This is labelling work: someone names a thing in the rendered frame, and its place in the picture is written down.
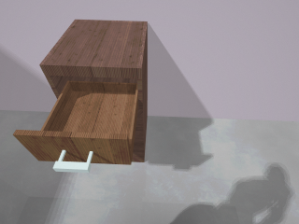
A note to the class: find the handle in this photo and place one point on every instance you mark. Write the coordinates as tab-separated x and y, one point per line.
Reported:
73	166

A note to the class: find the cabinet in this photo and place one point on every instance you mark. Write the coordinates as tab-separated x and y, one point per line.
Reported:
104	51

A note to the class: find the drawer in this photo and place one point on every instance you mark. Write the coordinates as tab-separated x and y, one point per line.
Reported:
88	116

